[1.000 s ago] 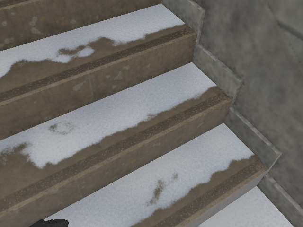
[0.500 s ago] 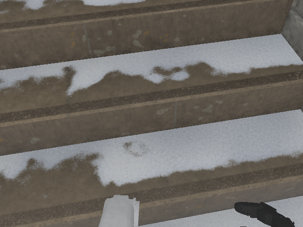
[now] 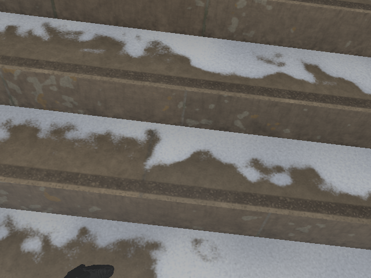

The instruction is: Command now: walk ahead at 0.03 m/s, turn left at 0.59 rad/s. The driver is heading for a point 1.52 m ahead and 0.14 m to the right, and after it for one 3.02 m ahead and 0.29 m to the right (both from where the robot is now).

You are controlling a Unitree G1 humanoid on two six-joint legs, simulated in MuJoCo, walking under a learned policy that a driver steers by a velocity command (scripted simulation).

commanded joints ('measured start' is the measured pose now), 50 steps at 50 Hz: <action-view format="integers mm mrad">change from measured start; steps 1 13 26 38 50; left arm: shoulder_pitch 55 95 155 203 257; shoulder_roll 71 108 102 48 71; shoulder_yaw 32 57 60 50 57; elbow -48 -8 14 171 346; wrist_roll -17 -30 -1 4 0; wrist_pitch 12 -12 60 -9 -9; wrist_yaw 13 -27 43 -27 -39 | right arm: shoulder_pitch -129 -177 -232 -54 22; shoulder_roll -120 -98 25 -8 -27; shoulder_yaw -27 -64 -33 -52 -56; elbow -148 -218 -91 72 207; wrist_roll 11 5 39 1 1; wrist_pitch -11 -2 -27 -62 -56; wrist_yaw -12 -4 25 24 24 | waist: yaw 29 11 84 42 39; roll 124 236 -114 101 52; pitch -144 -130 -12 5 -1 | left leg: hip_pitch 188 267 -74 237 316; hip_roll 206 232 82 168 166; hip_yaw -366 -416 153 18 30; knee -217 -216 42 -283 -328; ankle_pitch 68 456 -301 60 251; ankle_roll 136 114 -225 -35 -27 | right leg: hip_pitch -18 515 805 701 756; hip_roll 24 -21 -126 -53 -64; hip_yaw -7 -28 111 -33 -50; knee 170 -983 -1367 -1329 -1360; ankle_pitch -28 -178 -171 -76 77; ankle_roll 40 -18 -281 -171 -158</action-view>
